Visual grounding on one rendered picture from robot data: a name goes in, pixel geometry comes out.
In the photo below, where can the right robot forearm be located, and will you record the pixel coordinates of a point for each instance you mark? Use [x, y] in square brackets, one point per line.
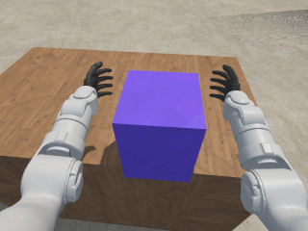
[257, 149]

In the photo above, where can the right robot upper arm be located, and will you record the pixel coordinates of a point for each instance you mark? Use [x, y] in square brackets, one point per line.
[277, 197]

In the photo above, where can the robot right hand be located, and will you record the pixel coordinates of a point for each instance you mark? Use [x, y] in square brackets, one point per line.
[231, 82]

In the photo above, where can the left robot upper arm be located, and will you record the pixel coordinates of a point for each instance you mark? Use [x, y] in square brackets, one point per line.
[49, 184]

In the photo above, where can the carton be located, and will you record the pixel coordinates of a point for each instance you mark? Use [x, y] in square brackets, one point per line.
[159, 125]

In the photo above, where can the pedestal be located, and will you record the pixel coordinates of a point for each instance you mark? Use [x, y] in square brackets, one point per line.
[32, 92]

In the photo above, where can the robot left hand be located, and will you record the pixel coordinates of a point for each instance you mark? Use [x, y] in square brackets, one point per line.
[92, 79]

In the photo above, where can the left robot forearm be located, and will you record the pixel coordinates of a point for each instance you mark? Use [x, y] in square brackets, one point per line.
[67, 137]

